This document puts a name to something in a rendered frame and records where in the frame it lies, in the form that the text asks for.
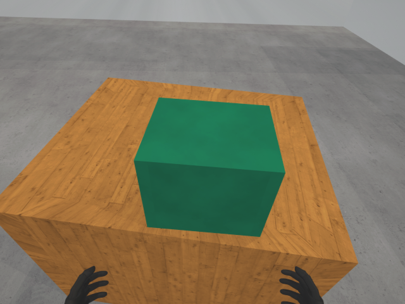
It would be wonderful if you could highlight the pedestal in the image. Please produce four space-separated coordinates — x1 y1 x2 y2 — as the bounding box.
0 77 358 304

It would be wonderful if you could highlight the carton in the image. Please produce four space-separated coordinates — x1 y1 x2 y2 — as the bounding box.
134 98 285 237

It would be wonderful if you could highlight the left robot hand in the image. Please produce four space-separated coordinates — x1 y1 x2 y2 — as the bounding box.
65 266 109 304

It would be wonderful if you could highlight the right robot hand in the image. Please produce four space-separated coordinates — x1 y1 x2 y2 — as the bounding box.
279 266 324 304

